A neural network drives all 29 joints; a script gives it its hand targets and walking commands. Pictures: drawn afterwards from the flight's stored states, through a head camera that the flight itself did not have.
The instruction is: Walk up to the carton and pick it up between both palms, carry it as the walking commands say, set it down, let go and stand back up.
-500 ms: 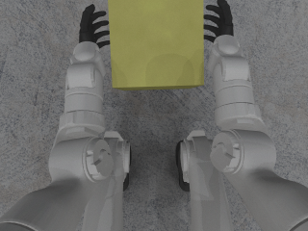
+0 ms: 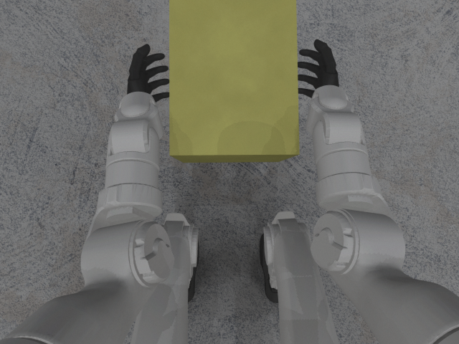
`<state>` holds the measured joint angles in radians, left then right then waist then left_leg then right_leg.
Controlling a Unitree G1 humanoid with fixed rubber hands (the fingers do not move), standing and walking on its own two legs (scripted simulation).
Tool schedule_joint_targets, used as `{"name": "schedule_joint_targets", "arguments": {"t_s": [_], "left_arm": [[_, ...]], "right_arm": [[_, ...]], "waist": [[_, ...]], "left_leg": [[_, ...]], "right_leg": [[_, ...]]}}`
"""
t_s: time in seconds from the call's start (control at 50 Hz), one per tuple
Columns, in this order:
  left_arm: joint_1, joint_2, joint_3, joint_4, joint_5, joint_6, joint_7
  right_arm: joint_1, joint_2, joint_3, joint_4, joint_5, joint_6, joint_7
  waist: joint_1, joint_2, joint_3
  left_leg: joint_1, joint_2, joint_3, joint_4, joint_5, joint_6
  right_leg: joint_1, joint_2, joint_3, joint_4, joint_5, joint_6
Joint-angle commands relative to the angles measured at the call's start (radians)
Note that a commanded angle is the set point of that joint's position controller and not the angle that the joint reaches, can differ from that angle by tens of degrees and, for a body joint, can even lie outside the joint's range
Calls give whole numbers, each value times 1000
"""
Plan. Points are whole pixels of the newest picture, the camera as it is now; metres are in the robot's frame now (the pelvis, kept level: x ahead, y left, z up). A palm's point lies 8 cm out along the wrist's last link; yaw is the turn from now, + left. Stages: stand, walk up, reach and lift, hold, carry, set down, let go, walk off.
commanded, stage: reach and lift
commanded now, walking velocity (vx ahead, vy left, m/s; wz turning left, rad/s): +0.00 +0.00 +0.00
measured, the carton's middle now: (232, 85) +0.55 -0.01 -0.14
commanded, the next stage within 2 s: none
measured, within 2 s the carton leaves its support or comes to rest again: neither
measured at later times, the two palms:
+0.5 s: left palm (121, 88) +0.47 +0.14 +0.02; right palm (340, 82) +0.47 -0.15 +0.02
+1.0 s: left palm (89, 72) +0.45 +0.14 +0.10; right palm (369, 65) +0.46 -0.15 +0.10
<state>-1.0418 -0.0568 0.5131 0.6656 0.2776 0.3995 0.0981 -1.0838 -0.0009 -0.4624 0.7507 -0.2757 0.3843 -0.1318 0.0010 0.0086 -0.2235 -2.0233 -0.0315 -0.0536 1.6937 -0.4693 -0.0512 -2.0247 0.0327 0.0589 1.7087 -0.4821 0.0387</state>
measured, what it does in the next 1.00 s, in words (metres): rises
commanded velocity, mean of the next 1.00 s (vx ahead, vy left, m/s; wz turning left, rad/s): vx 0.00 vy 0.00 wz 0.00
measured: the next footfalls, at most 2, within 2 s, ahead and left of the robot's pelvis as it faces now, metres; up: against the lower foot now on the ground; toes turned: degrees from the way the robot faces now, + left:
none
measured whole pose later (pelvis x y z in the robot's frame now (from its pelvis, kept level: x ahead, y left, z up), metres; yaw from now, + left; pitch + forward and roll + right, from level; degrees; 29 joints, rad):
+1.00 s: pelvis +0.03 +0.00 +0.13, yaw +0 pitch +36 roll +0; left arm -0.75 -0.16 0.48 0.59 0.31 0.38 0.12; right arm -0.78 0.11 -0.46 0.66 -0.31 0.38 -0.12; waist 0.00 0.01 -0.28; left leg -1.48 -0.03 -0.06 1.27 -0.41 -0.04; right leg -1.48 0.02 0.05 1.28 -0.43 0.03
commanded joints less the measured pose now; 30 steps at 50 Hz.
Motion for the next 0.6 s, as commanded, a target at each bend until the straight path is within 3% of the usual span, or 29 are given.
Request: {"name": "schedule_joint_targets", "arguments": {"t_s": [0.0,0.22,0.58], "left_arm": [[-658,-990,-504,50,-181,-31,-334],[-547,-1031,-550,43,-192,-36,-350],[-447,-1069,-536,57,-157,-28,-357]], "right_arm": [[-580,1036,459,65,169,-14,399],[-494,1082,515,13,175,-24,394],[-405,1103,488,37,153,-24,409]], "waist": [[0,-20,-971],[-2,-26,-993],[0,-16,-864]], "left_leg": [[586,-143,141,-177,146,28],[630,-146,129,-240,217,26],[774,-138,106,-394,167,29]], "right_leg": [[561,134,-139,-202,156,-24],[699,138,-117,-269,250,-21],[814,130,-106,-414,181,-34]]}}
